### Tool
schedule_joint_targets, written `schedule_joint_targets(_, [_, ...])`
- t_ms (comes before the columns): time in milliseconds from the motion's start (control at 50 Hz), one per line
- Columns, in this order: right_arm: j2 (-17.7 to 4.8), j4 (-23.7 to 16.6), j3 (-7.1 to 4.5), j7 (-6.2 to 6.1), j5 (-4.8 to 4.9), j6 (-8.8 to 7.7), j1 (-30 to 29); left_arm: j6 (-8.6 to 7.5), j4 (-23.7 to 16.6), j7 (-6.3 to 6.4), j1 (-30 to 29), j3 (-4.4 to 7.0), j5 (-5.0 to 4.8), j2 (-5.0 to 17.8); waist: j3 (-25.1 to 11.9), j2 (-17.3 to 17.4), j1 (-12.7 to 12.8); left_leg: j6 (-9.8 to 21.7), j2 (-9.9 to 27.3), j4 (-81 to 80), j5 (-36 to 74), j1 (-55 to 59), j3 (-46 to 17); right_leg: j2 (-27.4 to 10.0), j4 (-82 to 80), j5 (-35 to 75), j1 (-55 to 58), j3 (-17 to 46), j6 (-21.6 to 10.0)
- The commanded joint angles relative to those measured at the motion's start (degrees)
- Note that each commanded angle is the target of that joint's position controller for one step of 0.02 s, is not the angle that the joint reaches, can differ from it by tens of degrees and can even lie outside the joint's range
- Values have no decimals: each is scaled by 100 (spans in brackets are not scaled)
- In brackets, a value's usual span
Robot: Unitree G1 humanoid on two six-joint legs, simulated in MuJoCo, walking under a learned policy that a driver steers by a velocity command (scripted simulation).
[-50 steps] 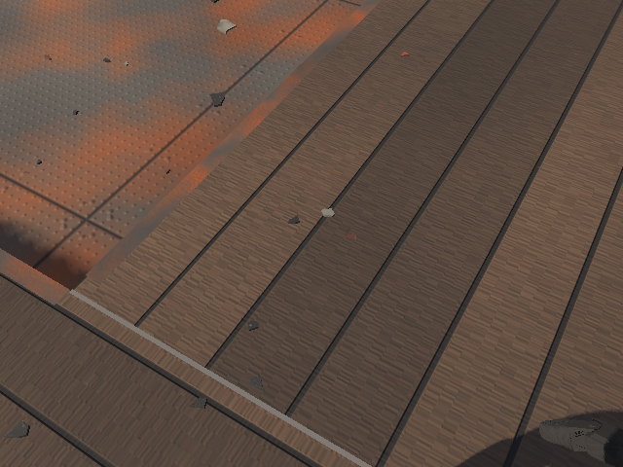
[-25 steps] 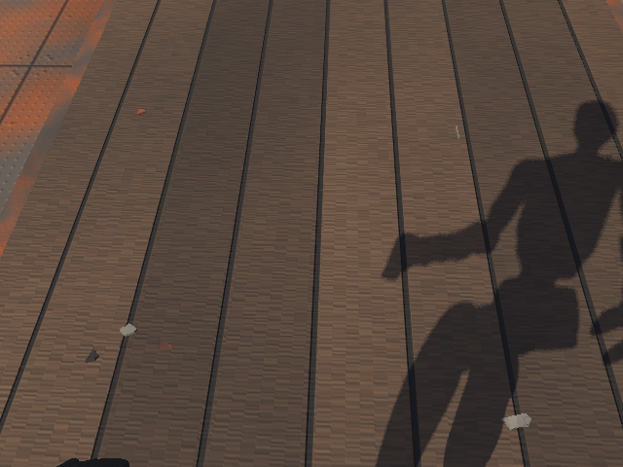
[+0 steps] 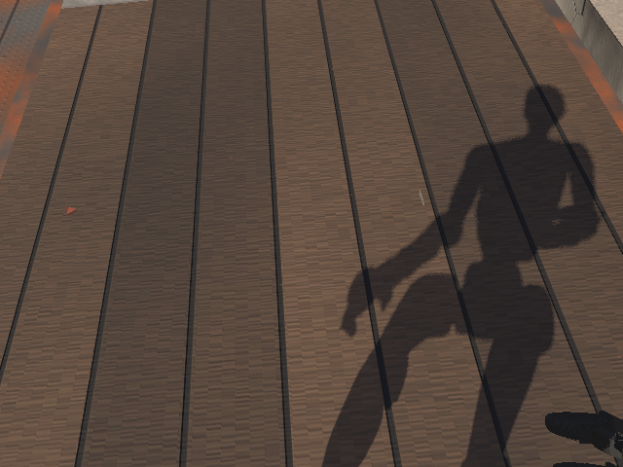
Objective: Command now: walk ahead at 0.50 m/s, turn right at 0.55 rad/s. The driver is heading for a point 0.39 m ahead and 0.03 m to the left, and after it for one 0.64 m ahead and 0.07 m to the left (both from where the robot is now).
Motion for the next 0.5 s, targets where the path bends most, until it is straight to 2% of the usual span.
schedule_joint_targets(20, [-676,-452,-199,43,34,-155,-323,-8,-211,62,30,255,-4,895,-52,-901,-189,169,-102,-211,-333,601,53,-1510,-119,1307,-195,1278,-692])
schedule_joint_targets(40, [-713,-390,-224,42,26,-178,-93,16,-182,63,20,253,14,868,-106,-1006,-280,271,-116,-247,-543,866,150,-1542,57,1571,-113,1320,-645])
schedule_joint_targets(60, [-778,-254,-283,17,-11,-204,366,31,-170,53,-17,212,25,754,-294,-1012,-511,423,-188,-467,-544,1496,314,-1373,442,2074,-116,1225,-537])
schedule_joint_targets(80, [-962,-152,-357,-11,-94,-236,1002,25,-193,22,2,113,70,506,-872,-855,-802,702,169,-376,-544,2634,69,-1067,1431,2240,-363,944,-359])
schedule_joint_targets(100, [-1372,-68,-456,-40,-197,-233,1782,-1,-270,23,473,13,66,218,-1790,151,-860,1370,1276,-331,-953,4637,-1598,-433,3248,1054,-1806,359,25])
schedule_joint_targets(120, [-1405,224,-510,34,-66,-156,2250,-55,-227,33,972,-38,-62,212,-2128,1699,-770,2024,2096,-1133,-2412,5471,-3901,-31,4761,-1492,-3259,22,298])
schedule_joint_targets(140, [-928,144,-374,48,79,-139,2022,-81,-182,27,604,58,-105,720,-1402,889,-882,1857,1987,-1408,-3414,5008,-3861,-351,5269,-1308,-3841,288,312])
schedule_joint_targets(160, [-706,91,-308,22,51,-90,1725,-86,-274,17,-41,89,-78,853,-772,350,-936,1643,1762,-1444,-3254,4324,-2975,-569,5322,-860,-3918,99,305])
schedule_joint_targets(180, [-639,82,-268,10,-18,-55,1465,-111,-387,13,-457,78,-2,796,-323,51,-842,1567,1528,-1572,-2629,3603,-2348,-739,5052,-534,-3840,-88,293])
schedule_joint_targets(200, [-511,101,-218,-6,-59,-54,1323,-127,-423,-3,-629,94,68,734,-143,34,-719,1526,1330,-1684,-2049,3176,-1908,-943,4666,-263,-3683,-136,272])
schedule_joint_targets(220, [-461,118,-185,-18,-93,-63,1278,-132,-409,-31,-572,80,64,626,-123,166,-595,1486,1175,-1798,-1622,2901,-1603,-1064,4413,-105,-3408,-215,269])
schedule_joint_targets(260, [-468,203,-180,-25,-25,-90,1353,-121,-364,-64,-493,26,62,403,-184,300,-526,1565,1070,-1977,-1041,2732,-1200,-1152,3965,-26,-3227,-411,322])
schedule_joint_targets(300, [-669,282,-218,-46,-3,-96,1370,-119,-472,-50,-796,-42,138,253,-56,205,-529,1664,1096,-2009,602,2588,-750,-1156,3266,157,-3210,-595,464])
schedule_joint_targets(320, [-742,315,-232,-66,-4,-72,1356,-134,-497,-55,-903,-81,170,174,-108,156,-531,1630,1035,-1934,1381,2547,-448,-1137,2862,418,-3037,-672,516])
schedule_joint_targets(360, [-835,385,-246,-109,19,9,1407,-171,-495,-95,-1127,-131,157,77,-274,202,-610,1445,802,-1823,2110,2438,95,-986,2036,1240,-2517,-863,544])
schedule_joint_targets(400, [-851,504,-232,-137,53,79,1640,-183,-512,-146,-1420,-124,124,111,-382,258,-744,1326,727,-1722,2024,2549,256,-815,1478,1938,-2178,-919,544])
schedule_joint_targets(440, [-857,604,-217,-152,80,142,1764,-182,-564,-192,-1630,-95,123,200,-402,284,-770,1251,814,-1533,1766,2745,195,-737,1085,2090,-2004,-839,461])
schedule_joint_targets(480, [-911,650,-225,-171,114,194,1685,-193,-556,-220,-1588,-35,159,347,-434,289,-616,1127,906,-1188,1524,2859,77,-699,718,2021,-1692,-775,303])
schedule_joint_targets(500, [-880,662,-209,-178,138,218,1631,-204,-457,-207,-1358,10,209,415,-502,207,-453,1018,808,-857,1433,2780,34,-640,387,2261,-1207,-813,206])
